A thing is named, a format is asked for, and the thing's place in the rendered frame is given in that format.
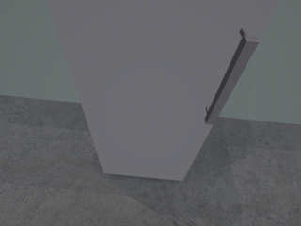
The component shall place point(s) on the fridge door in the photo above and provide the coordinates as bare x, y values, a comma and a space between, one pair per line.
145, 71

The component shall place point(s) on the handle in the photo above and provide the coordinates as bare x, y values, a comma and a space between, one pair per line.
237, 65

